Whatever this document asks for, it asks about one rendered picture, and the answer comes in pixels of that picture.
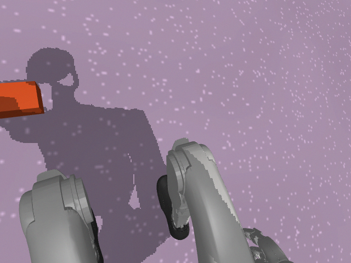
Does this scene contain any right robot hand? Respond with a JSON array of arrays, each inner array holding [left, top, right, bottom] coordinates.
[[243, 228, 289, 263]]

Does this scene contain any carton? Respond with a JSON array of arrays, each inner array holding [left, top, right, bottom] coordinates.
[[0, 81, 44, 119]]

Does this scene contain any left robot foot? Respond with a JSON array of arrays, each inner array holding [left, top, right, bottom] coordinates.
[[91, 208, 104, 263]]

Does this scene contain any right robot foot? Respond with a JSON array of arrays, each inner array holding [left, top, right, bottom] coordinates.
[[156, 175, 189, 240]]

